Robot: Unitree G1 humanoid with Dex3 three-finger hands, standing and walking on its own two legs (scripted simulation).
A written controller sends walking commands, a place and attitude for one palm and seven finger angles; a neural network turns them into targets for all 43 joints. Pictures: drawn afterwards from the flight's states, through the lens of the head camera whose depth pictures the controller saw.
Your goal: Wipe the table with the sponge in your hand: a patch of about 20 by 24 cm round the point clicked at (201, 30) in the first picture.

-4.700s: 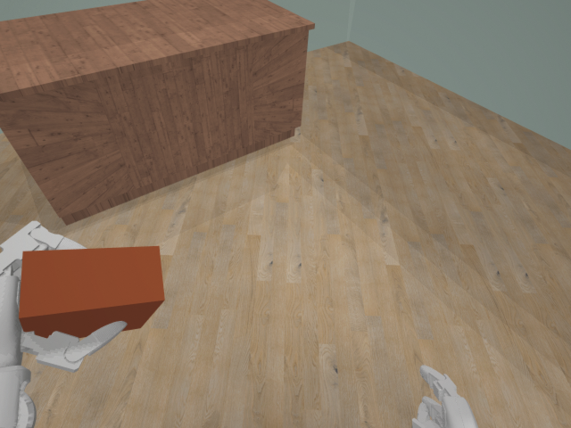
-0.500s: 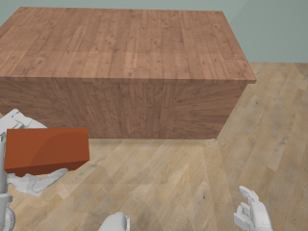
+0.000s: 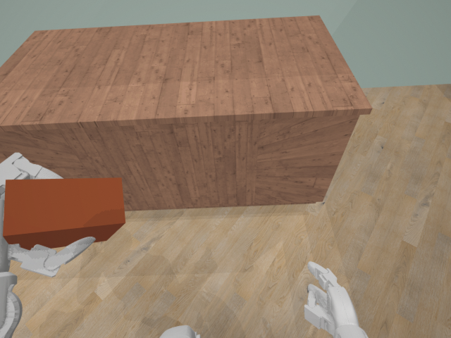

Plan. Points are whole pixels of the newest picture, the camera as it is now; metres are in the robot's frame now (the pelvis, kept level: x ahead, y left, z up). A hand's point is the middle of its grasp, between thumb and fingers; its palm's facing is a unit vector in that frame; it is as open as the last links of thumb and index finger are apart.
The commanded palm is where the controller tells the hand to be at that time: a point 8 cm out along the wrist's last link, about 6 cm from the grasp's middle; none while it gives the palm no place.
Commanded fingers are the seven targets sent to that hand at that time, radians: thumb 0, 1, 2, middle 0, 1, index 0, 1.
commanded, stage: turn to face it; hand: left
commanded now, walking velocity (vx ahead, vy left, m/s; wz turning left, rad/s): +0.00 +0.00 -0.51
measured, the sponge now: (82, 215) +0.23 +0.22 +0.17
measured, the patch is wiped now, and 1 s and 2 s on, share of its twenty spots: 0.00 0.00 0.00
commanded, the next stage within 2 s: take the last steps up to it in 0.48 s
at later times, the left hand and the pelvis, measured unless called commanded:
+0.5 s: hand (88, 244) +0.18 +0.18 +0.19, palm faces +0.21 -0.88 -0.44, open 10.2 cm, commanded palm +0.14 +0.23 +0.20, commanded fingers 0.00 0.10 1.30 -1.20 -1.60 -1.20 -1.60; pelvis -0.07 -0.01 +0.01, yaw -12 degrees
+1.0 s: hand (123, 281) +0.15 +0.12 +0.19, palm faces +0.10 -0.83 -0.54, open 10.2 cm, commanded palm +0.11 +0.18 +0.20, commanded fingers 0.00 0.10 1.30 -1.20 -1.60 -1.20 -1.60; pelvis -0.12 -0.05 +0.03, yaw -14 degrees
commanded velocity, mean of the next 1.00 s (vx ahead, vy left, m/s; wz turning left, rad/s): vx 0.13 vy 0.06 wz -0.14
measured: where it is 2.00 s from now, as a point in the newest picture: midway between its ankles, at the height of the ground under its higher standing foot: outside the picture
